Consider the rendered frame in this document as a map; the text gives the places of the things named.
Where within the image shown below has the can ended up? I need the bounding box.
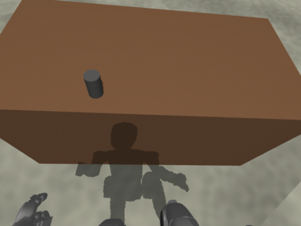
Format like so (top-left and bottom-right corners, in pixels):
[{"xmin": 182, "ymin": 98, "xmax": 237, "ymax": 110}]
[{"xmin": 83, "ymin": 69, "xmax": 103, "ymax": 99}]

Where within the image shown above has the left robot hand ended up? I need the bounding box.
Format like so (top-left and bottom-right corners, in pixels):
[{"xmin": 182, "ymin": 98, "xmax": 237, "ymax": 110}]
[{"xmin": 14, "ymin": 193, "xmax": 53, "ymax": 226}]

